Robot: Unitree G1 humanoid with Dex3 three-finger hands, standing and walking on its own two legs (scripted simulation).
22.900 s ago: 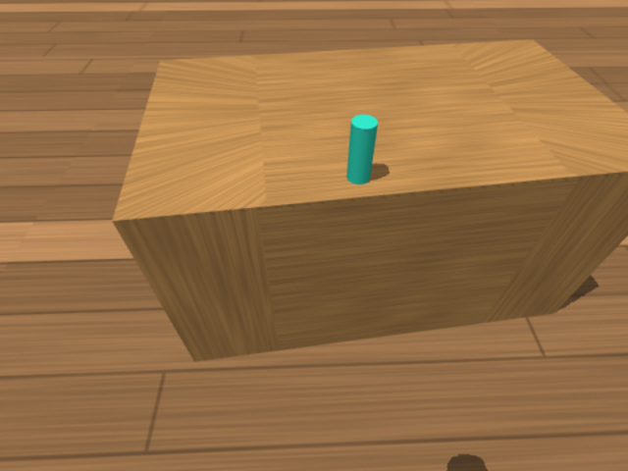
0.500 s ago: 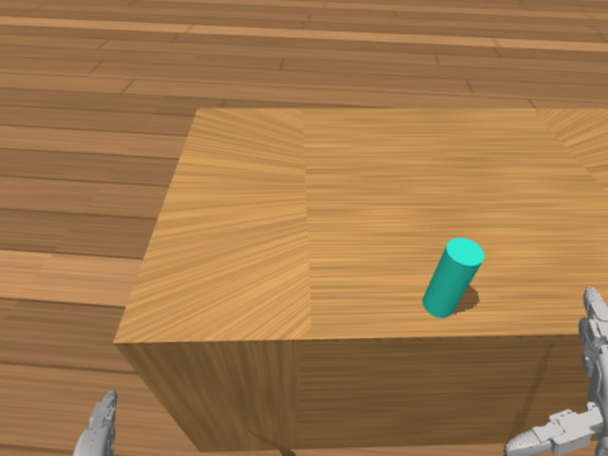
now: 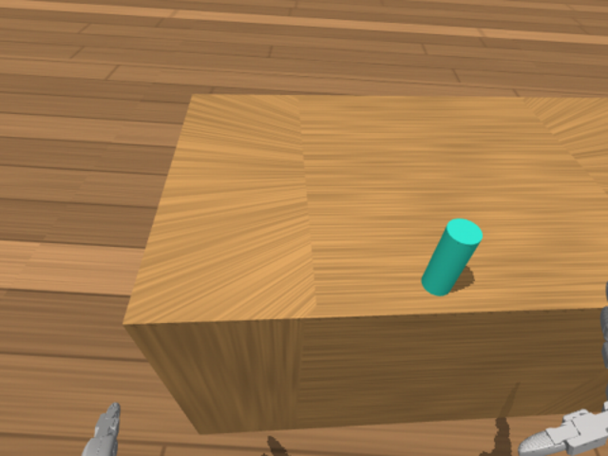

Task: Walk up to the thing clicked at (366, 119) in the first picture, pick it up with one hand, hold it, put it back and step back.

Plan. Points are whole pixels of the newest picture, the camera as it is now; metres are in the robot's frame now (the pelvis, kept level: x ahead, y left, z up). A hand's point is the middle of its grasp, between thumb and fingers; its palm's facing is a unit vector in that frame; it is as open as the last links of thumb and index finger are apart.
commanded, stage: home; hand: right
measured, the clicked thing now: (449, 259) +0.41 -0.25 +0.00
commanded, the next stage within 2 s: none
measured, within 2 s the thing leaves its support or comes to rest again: neither
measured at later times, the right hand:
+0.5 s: hand (476, 419) +0.18 -0.22 -0.04, palm faces +0.15 +0.95 -0.26, open 17.5 cm
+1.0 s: hand (435, 406) +0.21 -0.20 -0.11, palm faces +0.07 +0.97 -0.24, open 17.4 cm
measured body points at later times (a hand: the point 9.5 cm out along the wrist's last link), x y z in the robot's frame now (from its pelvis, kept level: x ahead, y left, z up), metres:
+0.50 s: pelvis +0.02 -0.02 +0.00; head +0.05 -0.02 +0.45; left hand +0.18 +0.21 -0.09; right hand +0.17 -0.27 -0.03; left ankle +0.00 +0.10 -0.74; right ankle +0.03 -0.14 -0.74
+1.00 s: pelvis +0.04 -0.02 +0.00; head +0.07 -0.02 +0.45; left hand +0.17 +0.22 -0.11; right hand +0.21 -0.25 -0.09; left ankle +0.00 +0.10 -0.74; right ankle +0.03 -0.14 -0.74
